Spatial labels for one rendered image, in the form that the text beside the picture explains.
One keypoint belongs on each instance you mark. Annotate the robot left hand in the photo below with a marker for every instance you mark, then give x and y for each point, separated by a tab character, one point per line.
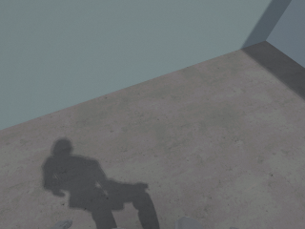
62	224

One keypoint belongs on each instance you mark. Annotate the right robot thigh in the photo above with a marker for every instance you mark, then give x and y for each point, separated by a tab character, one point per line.
187	223

